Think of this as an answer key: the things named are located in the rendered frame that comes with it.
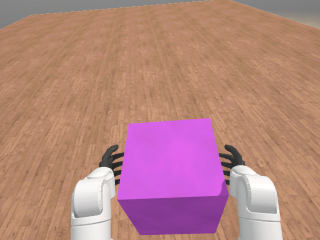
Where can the robot left forearm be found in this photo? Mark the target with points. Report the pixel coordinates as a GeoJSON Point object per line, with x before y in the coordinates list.
{"type": "Point", "coordinates": [91, 206]}

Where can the robot right hand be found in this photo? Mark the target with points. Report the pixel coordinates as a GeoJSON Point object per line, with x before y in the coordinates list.
{"type": "Point", "coordinates": [235, 158]}

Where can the robot left hand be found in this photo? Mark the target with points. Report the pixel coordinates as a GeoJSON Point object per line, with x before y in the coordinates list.
{"type": "Point", "coordinates": [107, 161]}

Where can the carton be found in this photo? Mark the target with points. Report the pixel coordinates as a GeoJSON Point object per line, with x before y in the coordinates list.
{"type": "Point", "coordinates": [172, 180]}

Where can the robot right forearm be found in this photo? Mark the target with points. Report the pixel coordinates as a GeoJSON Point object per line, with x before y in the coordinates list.
{"type": "Point", "coordinates": [257, 204]}

